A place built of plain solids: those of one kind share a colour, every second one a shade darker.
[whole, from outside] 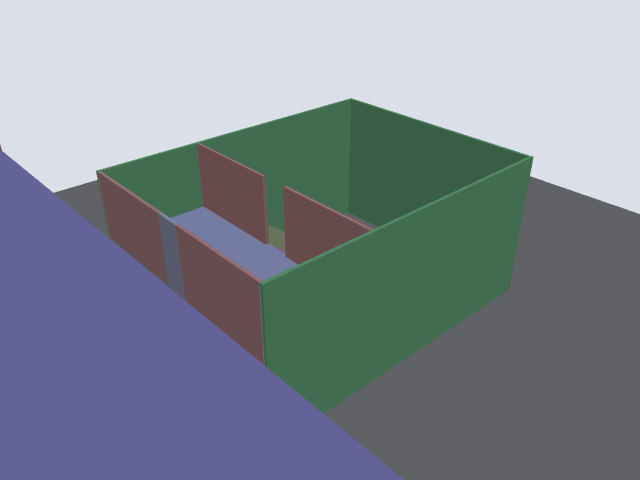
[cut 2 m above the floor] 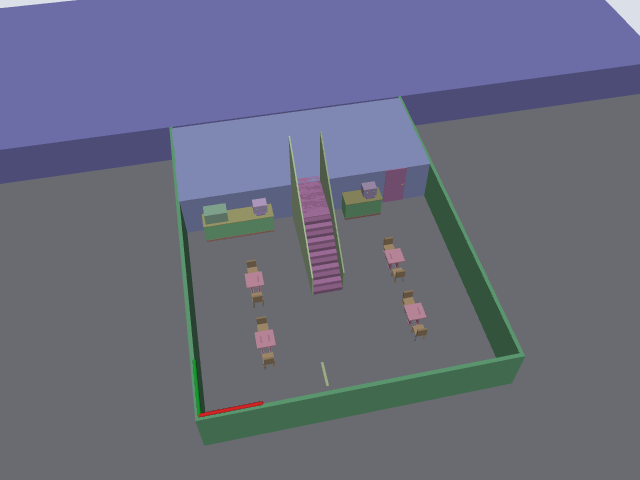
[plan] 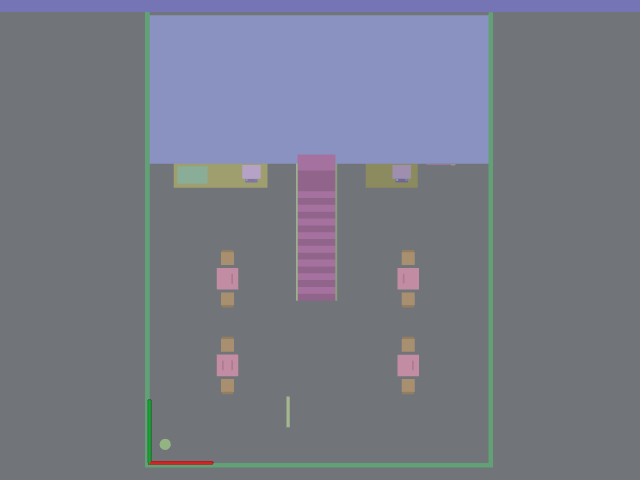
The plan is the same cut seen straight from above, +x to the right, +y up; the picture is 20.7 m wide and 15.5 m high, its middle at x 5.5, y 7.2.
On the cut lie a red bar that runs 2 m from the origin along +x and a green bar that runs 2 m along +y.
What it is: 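A cafe in the deep cellar of an old town house, fitted out in the 2010s to 2020s; 10.9 x 14.4 m; the hall a cellar under a ceiling 2.75 m high; over the flight a stairwell up to the entrance level's ceiling, 6.94 m over the hall's floor; the entrance level at street height, 3.74 m over the hall's floor, over the rear 4.8 m, with the street door 0.95 x 2.15 m and a glazed street front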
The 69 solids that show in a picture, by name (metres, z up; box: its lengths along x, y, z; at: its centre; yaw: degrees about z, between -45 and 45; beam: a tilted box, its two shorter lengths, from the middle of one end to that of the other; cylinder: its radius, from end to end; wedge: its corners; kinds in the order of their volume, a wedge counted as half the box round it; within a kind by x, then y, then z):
{
 "street_ground_1": {"box": [39.8, 12.65, 3.79], "at": [5.47, 20.89, 1.84]},
 "upper_1": {"box": [11.04, 4.8, 3.79], "at": [5.47, 12.06, 1.84]},
 "wall_1": {"box": [0.15, 14.71, 6.99], "at": [-0.07, 7.21, 3.44]},
 "wall_2": {"box": [9.24, 0.15, 6.99], "at": [4.47, -0.07, 3.44]},
 "wall_3": {"box": [1.5, 0.15, 6.99], "at": [9.54, -0.07, 3.44]},
 "wall_4": {"box": [1.1, 0.15, 6.99], "at": [10.54, -0.07, 3.44]},
 "wall_5": {"box": [0.15, 14.71, 6.99], "at": [11.02, 7.21, 3.44]},
 "stair_step_1": {"box": [1.23, 0.44, 0.24], "at": [5.39, 5.46, 0.07]},
 "stair_step_2": {"box": [1.23, 0.44, 0.42], "at": [5.39, 5.68, 0.16]},
 "stair_step_3": {"box": [1.23, 0.44, 0.59], "at": [5.39, 5.9, 0.25]},
 "stair_step_4": {"box": [1.23, 0.44, 0.77], "at": [5.39, 6.12, 0.34]},
 "stair_step_5": {"box": [1.23, 0.44, 0.95], "at": [5.39, 6.34, 0.42]},
 "stair_step_6": {"box": [1.23, 0.44, 1.13], "at": [5.39, 6.57, 0.51]},
 "stair_step_7": {"box": [1.23, 0.44, 1.3], "at": [5.39, 6.79, 0.6]},
 "stair_step_8": {"box": [1.23, 0.44, 1.48], "at": [5.39, 7.01, 0.69]},
 "stair_step_9": {"box": [1.23, 0.44, 1.66], "at": [5.39, 7.23, 0.78]},
 "stair_step_10": {"box": [1.23, 0.44, 1.84], "at": [5.39, 7.45, 0.87]},
 "stair_step_11": {"box": [1.23, 0.44, 2.01], "at": [5.39, 7.67, 0.96]},
 "stair_step_12": {"box": [1.23, 0.44, 2.19], "at": [5.39, 7.89, 1.05]},
 "stair_step_13": {"box": [1.23, 0.44, 2.37], "at": [5.39, 8.11, 1.13]},
 "stair_step_14": {"box": [1.23, 0.44, 2.55], "at": [5.39, 8.33, 1.22]},
 "stair_step_15": {"box": [1.23, 0.44, 2.72], "at": [5.39, 8.55, 1.31]},
 "stair_step_16": {"box": [1.23, 0.44, 2.9], "at": [5.39, 8.78, 1.4]},
 "stair_step_17": {"box": [1.23, 0.44, 3.08], "at": [5.39, 9.0, 1.49]},
 "stair_step_18": {"box": [1.23, 0.44, 3.26], "at": [5.39, 9.22, 1.58]},
 "stair_step_19": {"box": [1.23, 0.44, 3.43], "at": [5.39, 9.44, 1.67]},
 "stair_step_20": {"box": [1.23, 0.52, 3.61], "at": [5.39, 9.7, 1.76]},
 "entrance_wall_1": {"box": [4.72, 0.15, 3.25], "at": [2.36, 9.73, 5.32]},
 "entrance_wall_2": {"box": [4.88, 0.15, 3.25], "at": [8.5, 9.73, 5.32]},
 "window_wall_1": {"box": [4.79, 0.15, 3.2], "at": [2.4, 14.48, 5.34]},
 "window_wall_2": {"box": [4.95, 0.15, 3.2], "at": [8.46, 14.48, 5.34]},
 "counter_1": {"box": [2.98, 0.7, 1.05], "at": [2.29, 9.3, 0.47]},
 "counter_2": {"box": [1.65, 0.7, 1.05], "at": [7.82, 9.3, 0.47]},
 "stair_guard_1": {"wedge": [[4.72, 5.24, -0.02], [4.72, 5.24, 1.14], [4.72, 9.67, -0.02], [4.72, 9.67, 4.7], [4.79, 5.24, -0.02], [4.79, 5.24, 1.14], [4.79, 9.67, -0.02], [4.79, 9.67, 4.7]]},
 "stair_guard_2": {"wedge": [[6.0, 5.24, -0.02], [6.0, 5.24, 1.14], [6.0, 9.67, -0.02], [6.0, 9.67, 4.7], [6.05, 5.24, -0.02], [6.05, 5.24, 1.14], [6.05, 9.67, -0.02], [6.05, 9.67, 4.7]]},
 "street_door_wall_1": {"box": [1.2, 0.15, 3.2], "at": [5.39, 14.48, 5.34]},
 "display_1": {"box": [0.97, 0.57, 0.53], "at": [1.38, 9.3, 1.31]},
 "coffee_machine_1": {"box": [0.6, 0.45, 0.45], "at": [3.29, 9.4, 1.26]},
 "coffee_machine_2": {"box": [0.6, 0.45, 0.45], "at": [8.14, 9.4, 1.26]},
 "side_chair_1": {"box": [0.38, 0.08, 0.38], "at": [2.51, 2.26, 0.65]},
 "side_chair_2": {"box": [0.42, 0.42, 0.04], "at": [2.51, 2.5, 0.43]},
 "side_chair_3": {"box": [0.42, 0.42, 0.04], "at": [2.51, 3.8, 0.43]},
 "side_chair_4": {"box": [0.38, 0.08, 0.38], "at": [2.51, 4.04, 0.65]},
 "side_chair_5": {"box": [0.38, 0.08, 0.38], "at": [2.51, 5.06, 0.65]},
 "side_chair_6": {"box": [0.42, 0.42, 0.04], "at": [2.51, 5.3, 0.43]},
 "side_chair_7": {"box": [0.42, 0.42, 0.04], "at": [2.51, 6.6, 0.43]},
 "side_chair_8": {"box": [0.38, 0.08, 0.38], "at": [2.51, 6.84, 0.65]},
 "side_chair_9": {"box": [0.38, 0.08, 0.38], "at": [8.35, 2.26, 0.65]},
 "side_chair_10": {"box": [0.42, 0.42, 0.04], "at": [8.35, 2.5, 0.43]},
 "side_chair_11": {"box": [0.42, 0.42, 0.04], "at": [8.35, 3.8, 0.43]},
 "side_chair_12": {"box": [0.38, 0.08, 0.38], "at": [8.35, 4.04, 0.65]},
 "side_chair_13": {"box": [0.38, 0.08, 0.38], "at": [8.35, 5.06, 0.65]},
 "side_chair_14": {"box": [0.42, 0.42, 0.04], "at": [8.35, 5.3, 0.43]},
 "side_chair_15": {"box": [0.42, 0.42, 0.04], "at": [8.35, 6.6, 0.43]},
 "side_chair_16": {"box": [0.38, 0.08, 0.38], "at": [8.35, 6.84, 0.65]},
 "counter_top_1": {"box": [3.02, 0.78, 0.04], "at": [2.29, 9.28, 1.02]},
 "counter_top_2": {"box": [1.69, 0.78, 0.04], "at": [7.82, 9.28, 1.02]},
 "meeting_table_1": {"box": [0.7, 0.7, 0.07], "at": [2.51, 3.15, 0.71]},
 "meeting_table_2": {"box": [0.7, 0.7, 0.07], "at": [2.51, 5.95, 0.71]},
 "meeting_table_3": {"box": [0.7, 0.7, 0.07], "at": [8.35, 3.15, 0.71]},
 "meeting_table_4": {"box": [0.7, 0.7, 0.07], "at": [8.35, 5.95, 0.71]},
 "service_door_1": {"box": [0.95, 0.03, 2.1], "at": [9.41, 9.64, 1.0]},
 "back_foot_1": {"box": [4.95, 0.15, 0.07], "at": [8.46, 14.48, 3.77]},
 "plant_pot_1": {"cylinder": 0.18, "from": [0.5, 0.6, 0.0], "to": [0.5, 0.6, 0.38]},
 "back_corner_1": {"box": [0.04, 0.17, 3.05], "at": [0.0, 14.48, 5.26]},
 "counter_kick_1": {"box": [2.98, 0.012, 0.15], "at": [2.29, 8.94, 0.03]},
 "counter_kick_2": {"box": [1.65, 0.012, 0.15], "at": [7.82, 8.94, 0.03]},
 "cable_protector_1": {"box": [0.1, 1.0, 0.07], "at": [4.47, 1.65, -0.01]},
 "coffee_machine_drip_1": {"box": [0.4, 0.12, 0.03], "at": [8.14, 9.12, 1.05]}
}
